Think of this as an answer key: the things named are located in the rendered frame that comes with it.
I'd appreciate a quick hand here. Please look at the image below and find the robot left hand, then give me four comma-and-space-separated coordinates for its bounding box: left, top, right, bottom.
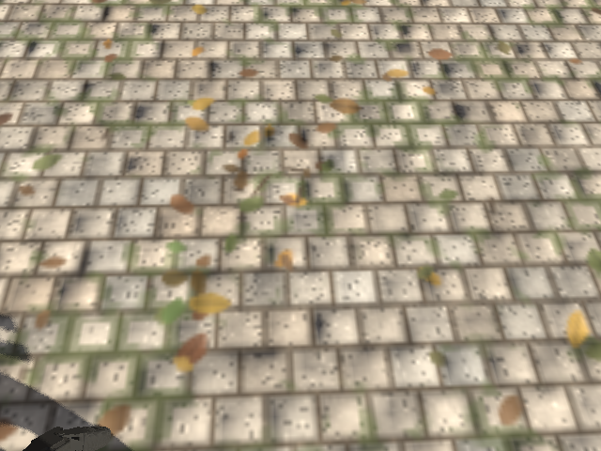
23, 427, 111, 451

